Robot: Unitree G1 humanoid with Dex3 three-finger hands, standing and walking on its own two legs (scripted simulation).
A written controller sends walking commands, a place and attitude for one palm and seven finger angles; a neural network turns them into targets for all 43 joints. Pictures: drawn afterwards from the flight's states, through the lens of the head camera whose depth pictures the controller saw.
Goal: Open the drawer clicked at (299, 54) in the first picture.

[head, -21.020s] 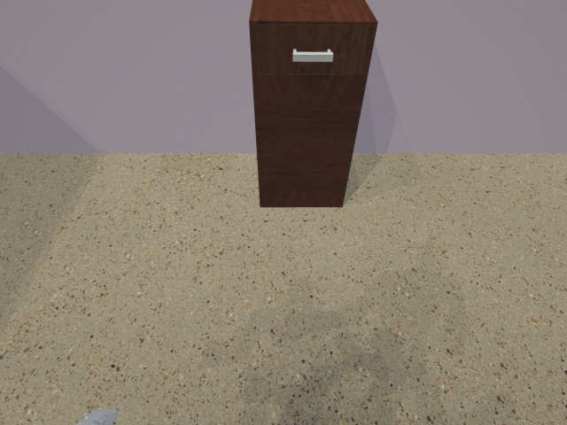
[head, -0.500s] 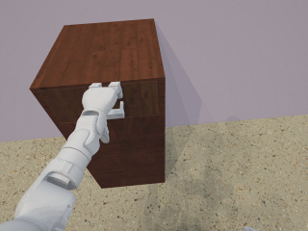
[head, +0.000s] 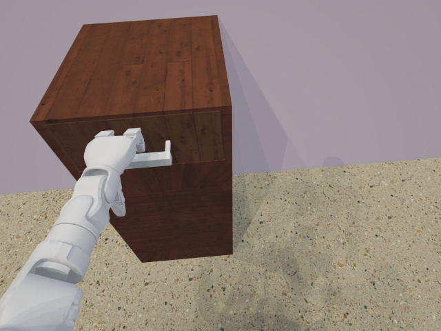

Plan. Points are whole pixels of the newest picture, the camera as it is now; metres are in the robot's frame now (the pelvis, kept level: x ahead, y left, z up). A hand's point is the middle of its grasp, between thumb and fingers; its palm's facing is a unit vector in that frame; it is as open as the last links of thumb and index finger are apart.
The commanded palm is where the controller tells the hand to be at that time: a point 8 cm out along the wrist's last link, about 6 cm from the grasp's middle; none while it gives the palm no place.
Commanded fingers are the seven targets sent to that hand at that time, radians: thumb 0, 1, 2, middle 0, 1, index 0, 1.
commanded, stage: lower the fingers behind the handle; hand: left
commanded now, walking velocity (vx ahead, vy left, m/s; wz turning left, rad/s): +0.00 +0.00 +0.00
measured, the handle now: (141, 153) +0.48 +0.20 +0.02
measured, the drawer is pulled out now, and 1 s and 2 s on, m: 0.00 0.00 0.00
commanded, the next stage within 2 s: lift the fingers back up to retry in 1.26 s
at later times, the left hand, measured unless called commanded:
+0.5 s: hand (125, 168) +0.43 +0.22 +0.03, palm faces -0.06 -0.04 -1.00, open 13.8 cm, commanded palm +0.40 +0.22 +0.08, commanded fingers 0.00 -0.50 0.30 -0.30 -1.20 -0.30 -1.20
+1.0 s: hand (127, 168) +0.43 +0.22 +0.03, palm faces +0.00 +0.03 -1.00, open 13.8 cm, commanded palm +0.41 +0.22 +0.05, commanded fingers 0.00 -0.50 0.30 -0.30 -1.20 -0.30 -1.20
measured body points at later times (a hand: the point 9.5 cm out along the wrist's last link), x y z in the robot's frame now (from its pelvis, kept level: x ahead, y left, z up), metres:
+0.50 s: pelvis -0.01 +0.02 -0.01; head +0.03 +0.01 +0.44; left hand +0.42 +0.22 +0.09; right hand +0.05 -0.24 -0.14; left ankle +0.00 +0.12 -0.72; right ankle -0.05 -0.09 -0.72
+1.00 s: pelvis -0.03 +0.03 -0.02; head +0.02 +0.02 +0.43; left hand +0.43 +0.22 +0.08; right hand +0.02 -0.23 -0.15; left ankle +0.00 +0.12 -0.72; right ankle -0.05 -0.09 -0.72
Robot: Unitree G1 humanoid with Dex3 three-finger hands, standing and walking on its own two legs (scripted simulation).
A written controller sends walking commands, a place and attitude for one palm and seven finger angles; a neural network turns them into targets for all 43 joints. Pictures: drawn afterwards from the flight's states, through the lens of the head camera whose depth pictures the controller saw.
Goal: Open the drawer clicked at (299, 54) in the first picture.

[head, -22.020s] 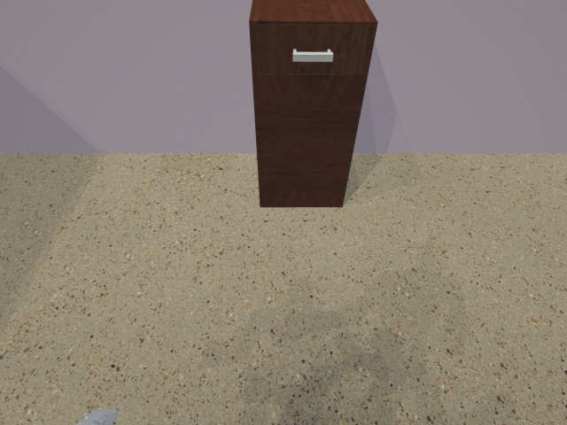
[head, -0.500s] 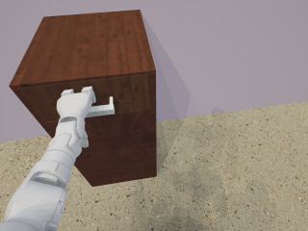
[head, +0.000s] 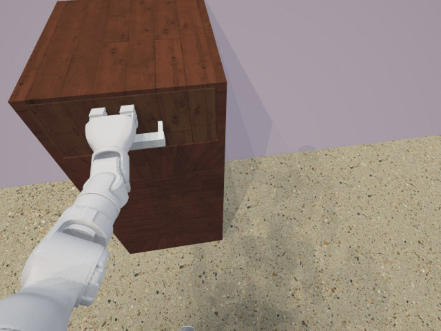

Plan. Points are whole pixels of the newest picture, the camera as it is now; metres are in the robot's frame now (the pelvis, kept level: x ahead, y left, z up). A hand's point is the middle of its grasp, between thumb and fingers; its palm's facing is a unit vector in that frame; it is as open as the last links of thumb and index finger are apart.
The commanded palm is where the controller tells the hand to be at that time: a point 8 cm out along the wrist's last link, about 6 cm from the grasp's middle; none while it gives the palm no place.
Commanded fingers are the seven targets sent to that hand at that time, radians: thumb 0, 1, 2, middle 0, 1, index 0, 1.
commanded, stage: lower the fingers behind the handle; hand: left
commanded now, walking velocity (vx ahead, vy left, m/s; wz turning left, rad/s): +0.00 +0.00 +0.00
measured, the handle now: (133, 135) +0.51 +0.19 +0.04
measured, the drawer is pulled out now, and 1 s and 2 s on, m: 0.00 0.00 0.00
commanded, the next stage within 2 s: lift the fingers back up to retry in 0.26 s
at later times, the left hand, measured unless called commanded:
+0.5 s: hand (118, 148) +0.46 +0.21 +0.05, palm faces +0.00 +0.00 -1.00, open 13.6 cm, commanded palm +0.45 +0.20 +0.10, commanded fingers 0.00 -0.50 0.30 -0.30 -1.20 -0.30 -1.20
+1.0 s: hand (114, 139) +0.47 +0.21 +0.08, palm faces +0.02 -0.06 -1.00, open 13.5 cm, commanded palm +0.45 +0.21 +0.16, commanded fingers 0.00 -0.50 0.30 -0.30 -1.20 -0.30 -1.20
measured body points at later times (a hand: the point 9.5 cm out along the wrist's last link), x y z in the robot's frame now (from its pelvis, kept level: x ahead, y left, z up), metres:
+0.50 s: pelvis -0.01 +0.00 +0.00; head +0.06 -0.01 +0.44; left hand +0.46 +0.20 +0.10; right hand +0.04 -0.27 -0.13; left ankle +0.03 +0.10 -0.70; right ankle -0.02 -0.12 -0.70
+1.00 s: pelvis +0.03 +0.00 +0.02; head +0.08 -0.01 +0.46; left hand +0.46 +0.21 +0.13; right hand +0.11 -0.26 -0.12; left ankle +0.03 +0.10 -0.70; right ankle -0.02 -0.12 -0.70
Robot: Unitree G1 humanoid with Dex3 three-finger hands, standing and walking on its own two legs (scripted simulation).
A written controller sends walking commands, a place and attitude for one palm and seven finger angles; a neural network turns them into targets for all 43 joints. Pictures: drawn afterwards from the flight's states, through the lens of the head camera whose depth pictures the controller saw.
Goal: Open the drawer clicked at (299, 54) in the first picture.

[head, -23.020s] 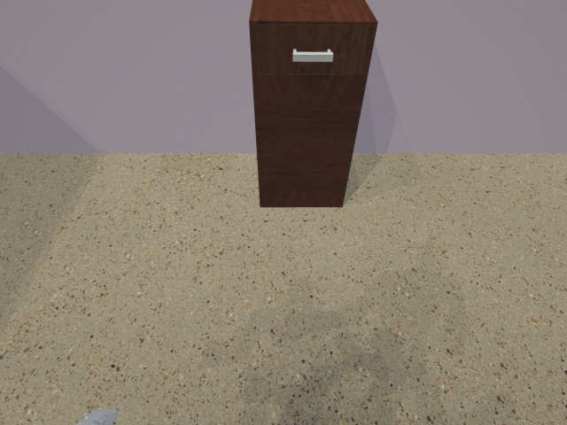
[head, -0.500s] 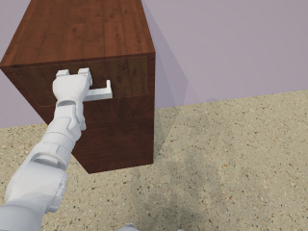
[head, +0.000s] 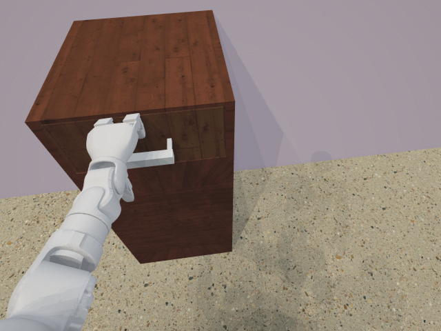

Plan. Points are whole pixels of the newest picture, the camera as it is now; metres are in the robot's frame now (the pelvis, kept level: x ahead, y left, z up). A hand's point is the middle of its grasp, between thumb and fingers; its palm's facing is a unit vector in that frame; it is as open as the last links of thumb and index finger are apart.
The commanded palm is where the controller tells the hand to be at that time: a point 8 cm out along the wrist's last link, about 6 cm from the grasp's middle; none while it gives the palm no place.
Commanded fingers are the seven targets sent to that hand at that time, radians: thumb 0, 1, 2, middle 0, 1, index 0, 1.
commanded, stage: lift the fingers back up to retry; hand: left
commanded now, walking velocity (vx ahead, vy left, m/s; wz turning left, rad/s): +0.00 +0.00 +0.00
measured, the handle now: (143, 152) +0.48 +0.18 +0.03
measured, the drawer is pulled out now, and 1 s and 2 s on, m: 0.00 0.00 0.00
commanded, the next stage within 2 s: re-aim the fingers above the handle in 0.14 s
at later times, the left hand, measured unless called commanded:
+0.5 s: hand (129, 158) +0.42 +0.19 +0.07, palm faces -0.05 -0.06 -1.00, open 13.8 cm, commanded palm +0.41 +0.19 +0.14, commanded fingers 0.00 -0.50 0.30 -0.30 -1.20 -0.30 -1.20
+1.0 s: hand (130, 154) +0.43 +0.18 +0.08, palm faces -0.04 -0.04 -1.00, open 13.7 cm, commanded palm +0.41 +0.19 +0.14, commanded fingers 0.00 -0.50 0.30 -0.30 -1.20 -0.30 -1.20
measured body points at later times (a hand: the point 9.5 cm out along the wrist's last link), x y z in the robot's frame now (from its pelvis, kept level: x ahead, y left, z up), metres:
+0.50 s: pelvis +0.00 -0.02 +0.00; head +0.04 -0.04 +0.45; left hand +0.42 +0.19 +0.13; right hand +0.12 -0.28 -0.12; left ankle +0.00 +0.09 -0.72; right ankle -0.05 -0.12 -0.72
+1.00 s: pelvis -0.01 -0.02 +0.01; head +0.02 -0.04 +0.45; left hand +0.43 +0.18 +0.13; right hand +0.07 -0.28 -0.13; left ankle +0.00 +0.09 -0.72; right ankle -0.05 -0.12 -0.72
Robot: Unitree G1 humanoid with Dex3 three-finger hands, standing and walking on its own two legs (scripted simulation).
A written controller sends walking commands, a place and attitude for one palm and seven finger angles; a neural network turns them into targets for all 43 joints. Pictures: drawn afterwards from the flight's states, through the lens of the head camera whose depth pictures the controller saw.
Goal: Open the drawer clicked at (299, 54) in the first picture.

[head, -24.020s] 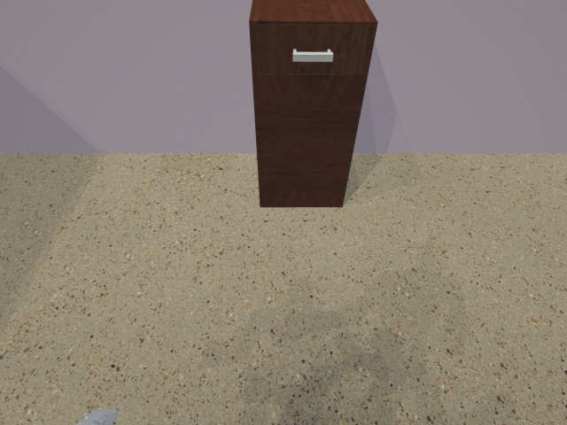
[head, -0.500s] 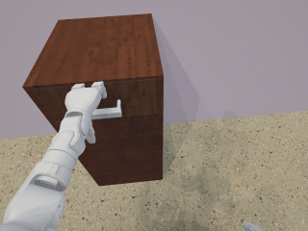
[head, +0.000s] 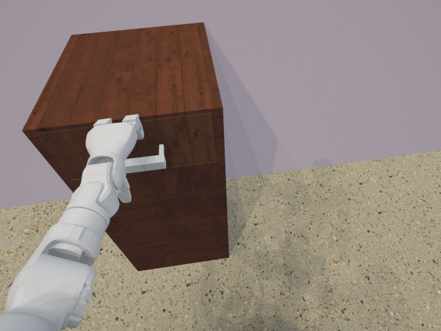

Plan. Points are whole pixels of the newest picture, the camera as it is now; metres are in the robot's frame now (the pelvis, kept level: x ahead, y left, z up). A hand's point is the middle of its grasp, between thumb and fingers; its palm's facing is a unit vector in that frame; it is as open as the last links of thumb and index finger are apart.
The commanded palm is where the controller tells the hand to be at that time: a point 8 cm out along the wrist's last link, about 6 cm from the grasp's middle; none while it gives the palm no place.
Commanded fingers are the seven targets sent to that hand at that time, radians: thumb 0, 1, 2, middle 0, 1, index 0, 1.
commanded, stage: re-aim the fingers above the handle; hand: left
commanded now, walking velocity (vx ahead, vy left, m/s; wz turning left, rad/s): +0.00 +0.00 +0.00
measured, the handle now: (136, 158) +0.48 +0.20 +0.02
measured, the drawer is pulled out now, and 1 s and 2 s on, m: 0.00 0.00 0.00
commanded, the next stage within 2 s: lower the fingers behind the handle in 1.26 s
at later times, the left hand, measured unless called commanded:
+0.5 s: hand (120, 158) +0.44 +0.21 +0.07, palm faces -0.05 -0.04 -1.00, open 13.7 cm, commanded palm +0.42 +0.21 +0.13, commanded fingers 0.00 -0.50 0.30 -0.30 -1.20 -0.30 -1.20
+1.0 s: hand (126, 158) +0.44 +0.20 +0.07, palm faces -0.02 -0.04 -1.00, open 13.4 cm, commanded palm +0.42 +0.22 +0.14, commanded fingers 0.00 -0.50 0.30 -0.30 -1.20 -0.30 -1.20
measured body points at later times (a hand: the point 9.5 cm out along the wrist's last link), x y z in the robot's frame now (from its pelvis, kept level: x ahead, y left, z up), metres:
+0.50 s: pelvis +0.00 +0.01 +0.00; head +0.03 -0.01 +0.45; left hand +0.43 +0.21 +0.13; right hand +0.10 -0.25 -0.13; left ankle +0.01 +0.11 -0.72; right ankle -0.04 -0.10 -0.72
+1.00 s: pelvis +0.00 +0.00 +0.00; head +0.04 -0.02 +0.45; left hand +0.44 +0.20 +0.12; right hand +0.09 -0.25 -0.14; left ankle +0.01 +0.11 -0.72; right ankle -0.04 -0.10 -0.72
